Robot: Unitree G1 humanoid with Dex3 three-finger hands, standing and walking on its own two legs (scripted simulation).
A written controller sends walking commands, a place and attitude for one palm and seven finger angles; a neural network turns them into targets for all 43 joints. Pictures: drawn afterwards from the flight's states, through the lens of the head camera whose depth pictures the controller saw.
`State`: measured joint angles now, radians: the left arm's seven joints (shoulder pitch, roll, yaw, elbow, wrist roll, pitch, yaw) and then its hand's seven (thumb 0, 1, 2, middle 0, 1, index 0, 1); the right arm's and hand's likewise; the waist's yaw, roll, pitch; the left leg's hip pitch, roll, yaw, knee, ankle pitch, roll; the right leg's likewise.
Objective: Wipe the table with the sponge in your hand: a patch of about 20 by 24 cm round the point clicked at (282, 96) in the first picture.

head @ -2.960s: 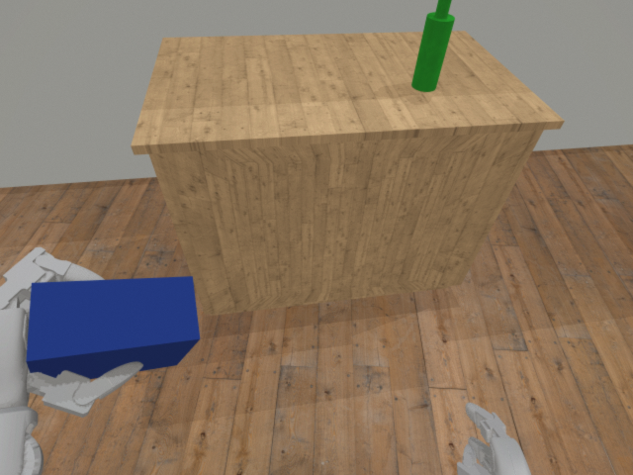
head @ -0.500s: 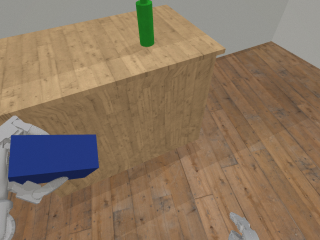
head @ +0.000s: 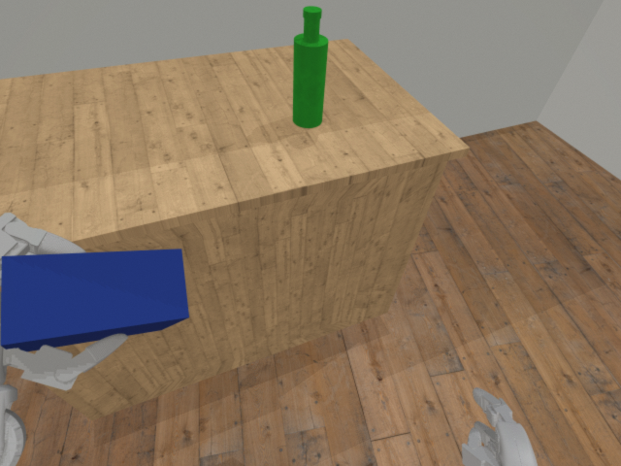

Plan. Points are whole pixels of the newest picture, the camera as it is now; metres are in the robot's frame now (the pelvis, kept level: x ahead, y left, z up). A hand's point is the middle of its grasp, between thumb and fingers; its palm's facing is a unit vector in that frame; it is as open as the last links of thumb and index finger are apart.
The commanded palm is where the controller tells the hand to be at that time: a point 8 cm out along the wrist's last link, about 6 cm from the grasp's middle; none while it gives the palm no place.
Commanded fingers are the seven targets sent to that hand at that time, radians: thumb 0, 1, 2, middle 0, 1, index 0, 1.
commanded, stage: take the last steps up to it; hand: left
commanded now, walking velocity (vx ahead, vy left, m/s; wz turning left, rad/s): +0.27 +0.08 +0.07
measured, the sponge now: (124, 298) +0.23 +0.20 +0.16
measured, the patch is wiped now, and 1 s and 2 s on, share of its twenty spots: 0.00 0.00 0.00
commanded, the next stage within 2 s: come to a stop and stand still in 0.62 s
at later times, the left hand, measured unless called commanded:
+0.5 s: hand (133, 239) +0.30 +0.22 +0.16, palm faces +0.41 -0.79 -0.45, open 10.6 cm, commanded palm +0.23 +0.26 +0.19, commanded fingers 0.00 0.10 1.30 -1.20 -1.60 -1.20 -1.60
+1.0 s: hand (158, 206) +0.34 +0.20 +0.18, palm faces +0.40 -0.79 -0.46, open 10.6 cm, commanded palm +0.28 +0.25 +0.19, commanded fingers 0.00 0.10 1.30 -1.20 -1.60 -1.20 -1.60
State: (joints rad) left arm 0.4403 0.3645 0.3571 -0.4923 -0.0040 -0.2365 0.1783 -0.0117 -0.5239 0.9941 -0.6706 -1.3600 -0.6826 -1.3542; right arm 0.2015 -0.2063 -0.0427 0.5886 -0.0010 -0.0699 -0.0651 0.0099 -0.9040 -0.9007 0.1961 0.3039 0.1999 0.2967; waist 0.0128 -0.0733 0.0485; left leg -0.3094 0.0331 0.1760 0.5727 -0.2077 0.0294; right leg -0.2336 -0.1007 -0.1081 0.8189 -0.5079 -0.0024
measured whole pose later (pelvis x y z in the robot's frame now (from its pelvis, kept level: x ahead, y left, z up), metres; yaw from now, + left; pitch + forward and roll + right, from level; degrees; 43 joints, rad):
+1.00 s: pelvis +0.14 -0.03 +0.01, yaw +2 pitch -2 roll +0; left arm 0.49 0.34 0.32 -0.51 -0.02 -0.16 0.15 -0.01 -0.53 1.00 -0.67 -1.36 -0.68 -1.36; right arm 0.19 -0.14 0.06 0.61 -0.01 -0.10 -0.04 0.01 -0.90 -0.90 0.20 0.30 0.21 0.30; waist 0.01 0.05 0.09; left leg -0.28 0.10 0.09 0.59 -0.28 -0.04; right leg -0.28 0.01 -0.12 0.57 -0.25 -0.05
